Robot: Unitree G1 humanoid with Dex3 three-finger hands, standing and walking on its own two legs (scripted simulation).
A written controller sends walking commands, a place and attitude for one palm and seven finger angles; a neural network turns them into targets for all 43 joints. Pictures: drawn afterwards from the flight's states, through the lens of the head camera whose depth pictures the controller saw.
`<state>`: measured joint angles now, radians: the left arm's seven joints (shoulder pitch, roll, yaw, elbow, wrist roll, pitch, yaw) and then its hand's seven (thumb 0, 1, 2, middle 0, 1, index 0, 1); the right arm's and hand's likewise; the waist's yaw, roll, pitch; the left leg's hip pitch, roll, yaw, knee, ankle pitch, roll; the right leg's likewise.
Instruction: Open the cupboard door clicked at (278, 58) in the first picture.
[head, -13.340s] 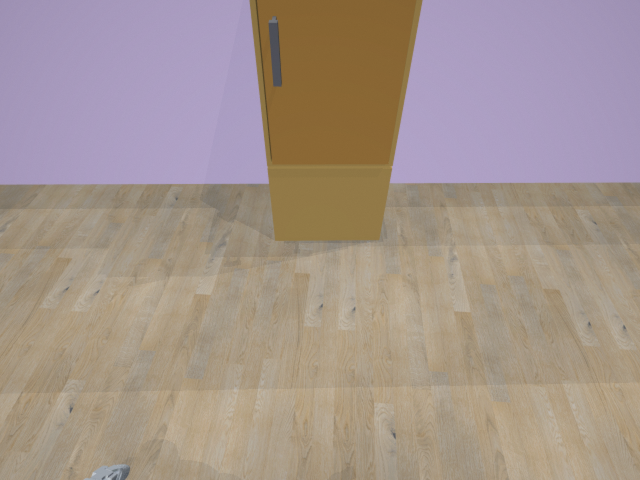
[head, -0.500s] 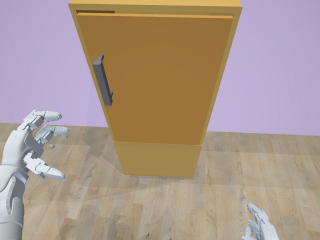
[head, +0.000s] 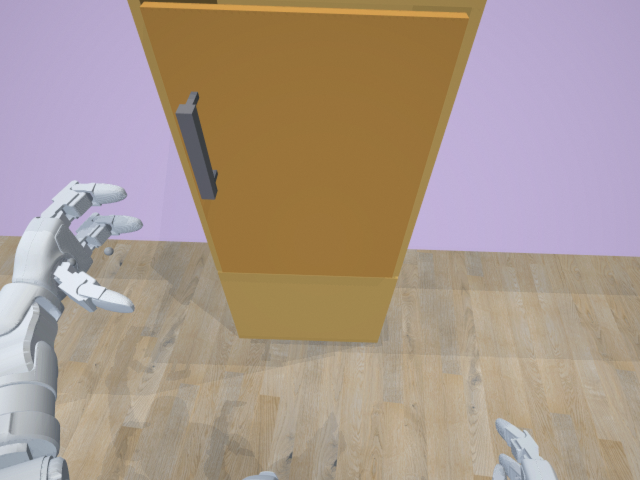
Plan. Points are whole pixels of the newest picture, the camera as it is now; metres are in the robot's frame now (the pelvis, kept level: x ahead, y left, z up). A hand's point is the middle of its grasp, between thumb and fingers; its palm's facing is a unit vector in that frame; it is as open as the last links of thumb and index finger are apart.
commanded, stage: move the hooked fingers beside the handle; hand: left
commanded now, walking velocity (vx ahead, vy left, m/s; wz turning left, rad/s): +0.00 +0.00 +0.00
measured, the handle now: (201, 148) +0.58 +0.22 +0.08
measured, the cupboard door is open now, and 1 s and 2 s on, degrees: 0 0 0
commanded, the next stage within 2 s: slide the fingers in behind the handle in 2.00 s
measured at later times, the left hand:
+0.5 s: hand (130, 207) +0.42 +0.28 +0.10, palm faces +0.02 -1.00 +0.00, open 14.0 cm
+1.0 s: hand (148, 175) +0.48 +0.28 +0.10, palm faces +0.02 -1.00 +0.00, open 14.0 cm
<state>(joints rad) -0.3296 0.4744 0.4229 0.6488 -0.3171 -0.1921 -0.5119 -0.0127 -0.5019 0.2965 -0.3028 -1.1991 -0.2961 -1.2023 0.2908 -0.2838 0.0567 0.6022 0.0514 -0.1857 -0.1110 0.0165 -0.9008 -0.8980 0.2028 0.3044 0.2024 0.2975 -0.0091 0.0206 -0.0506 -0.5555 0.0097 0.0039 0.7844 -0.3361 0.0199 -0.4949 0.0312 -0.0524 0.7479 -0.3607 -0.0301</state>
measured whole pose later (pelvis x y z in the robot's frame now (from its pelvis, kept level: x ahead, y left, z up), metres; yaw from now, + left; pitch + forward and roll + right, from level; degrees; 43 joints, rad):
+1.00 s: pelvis +0.01 +0.00 -0.02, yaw -2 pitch +16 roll -3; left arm -0.87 0.71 0.50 1.22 -0.15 -0.29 -0.49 -0.01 -0.50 0.30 -0.30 -1.20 -0.30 -1.20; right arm 0.39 -0.30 0.05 0.62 0.03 -0.01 -0.08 0.01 -0.90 -0.90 0.20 0.30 0.20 0.30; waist -0.13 0.01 -0.07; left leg -0.81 0.04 0.00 0.91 -0.39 0.02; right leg -0.74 0.06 -0.05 0.84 -0.39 -0.03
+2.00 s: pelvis +0.02 +0.02 -0.02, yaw -2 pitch +19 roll -4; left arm -0.90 0.73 0.51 1.21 -0.13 -0.32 -0.45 -0.01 -0.50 0.30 -0.30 -1.20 -0.30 -1.20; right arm 0.39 -0.29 0.06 0.60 0.01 0.07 -0.05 0.01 -0.90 -0.90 0.20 0.30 0.20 0.30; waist -0.15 0.01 -0.09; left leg -0.86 0.04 0.00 0.96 -0.42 0.04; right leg -0.78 0.06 -0.05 0.85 -0.40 -0.01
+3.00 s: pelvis +0.02 +0.00 -0.02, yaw -2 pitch +18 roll -3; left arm -0.88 0.61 0.44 1.17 -0.13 -0.33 -0.35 -0.01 -0.50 0.30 -0.30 -1.20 -0.30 -1.20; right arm 0.41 -0.28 0.04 0.62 0.01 0.05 -0.04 0.01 -0.90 -0.90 0.20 0.30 0.20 0.30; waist -0.15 0.02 -0.09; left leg -0.85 0.04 0.00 0.95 -0.41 0.02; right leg -0.77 0.06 -0.05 0.87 -0.41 -0.03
